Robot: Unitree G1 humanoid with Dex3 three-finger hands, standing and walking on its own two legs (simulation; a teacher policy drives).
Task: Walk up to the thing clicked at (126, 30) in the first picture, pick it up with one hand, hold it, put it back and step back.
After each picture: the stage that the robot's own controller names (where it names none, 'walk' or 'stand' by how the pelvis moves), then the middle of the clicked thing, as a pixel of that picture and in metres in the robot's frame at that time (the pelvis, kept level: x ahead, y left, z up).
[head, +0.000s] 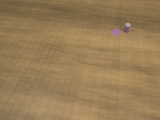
stand; (127, 27) +1.79 -0.58 -0.72
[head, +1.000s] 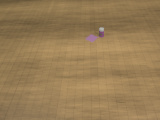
walk; (101, 32) +1.73 -0.09 -0.70
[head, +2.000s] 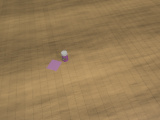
walk; (64, 56) +1.19 +0.28 -0.72
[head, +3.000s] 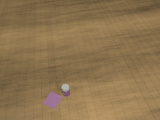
walk; (65, 90) +0.75 +0.22 -0.72
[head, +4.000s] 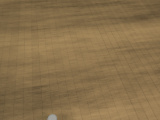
walk; out of the picture +0.43 +0.23 -0.69
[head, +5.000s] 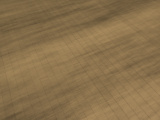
stand; out of the picture +0.31 +0.40 -0.71
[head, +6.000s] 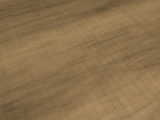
stand; out of the picture +0.34 +0.40 -0.71
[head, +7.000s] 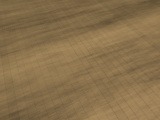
stand; out of the picture +0.34 +0.38 -0.73
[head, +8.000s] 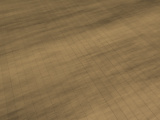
stand; out of the picture +0.34 +0.40 -0.73
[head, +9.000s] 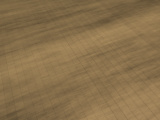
stand; out of the picture +0.33 +0.40 -0.73
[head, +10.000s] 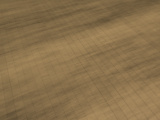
stand; out of the picture +0.33 +0.40 -0.73
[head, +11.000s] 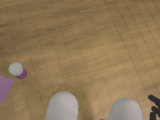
go down; (18, 71) +0.41 +0.38 -0.42
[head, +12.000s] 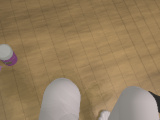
go down; (7, 55) +0.43 +0.40 -0.31
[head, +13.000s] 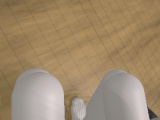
close in; out of the picture +0.40 +0.43 -0.23
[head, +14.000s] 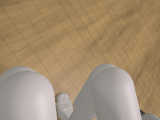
rest palm; out of the picture +0.38 +0.44 -0.21
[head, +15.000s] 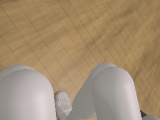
approach; out of the picture +0.38 +0.44 -0.22
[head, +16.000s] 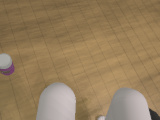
lift; (5, 65) +0.43 +0.39 -0.30
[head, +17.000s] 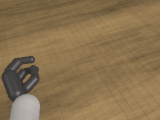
hold; out of the picture +0.37 +0.36 -0.65
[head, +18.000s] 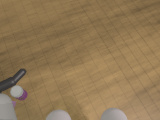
approach; (19, 93) +0.41 +0.37 -0.49
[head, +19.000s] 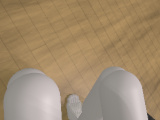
go down; out of the picture +0.41 +0.43 -0.23
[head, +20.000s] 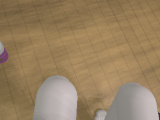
stand; out of the picture +0.43 +0.40 -0.27
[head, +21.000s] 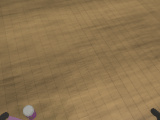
stand; (29, 112) +0.41 +0.35 -0.60
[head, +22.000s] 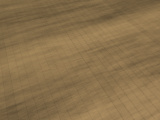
stand; out of the picture +0.38 +0.36 -0.66
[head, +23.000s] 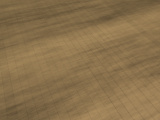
stand; out of the picture +0.38 +0.35 -0.66
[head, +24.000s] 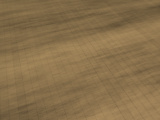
stand; out of the picture +0.40 +0.34 -0.72
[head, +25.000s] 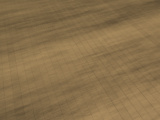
stand; out of the picture +0.38 +0.37 -0.73
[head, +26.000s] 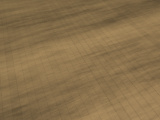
stand; out of the picture +0.37 +0.39 -0.73
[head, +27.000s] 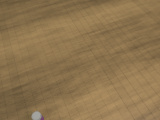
walk; (38, 117) +0.40 +0.36 -0.71
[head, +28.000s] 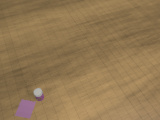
walk; (39, 94) +0.59 +0.34 -0.71
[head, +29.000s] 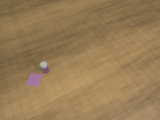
walk; (44, 67) +0.89 +0.46 -0.70
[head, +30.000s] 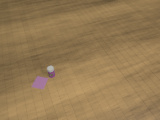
stand; (51, 71) +0.98 +0.36 -0.71
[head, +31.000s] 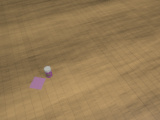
stand; (48, 72) +1.00 +0.38 -0.73
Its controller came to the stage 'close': no
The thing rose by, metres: 0.00
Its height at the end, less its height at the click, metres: +0.00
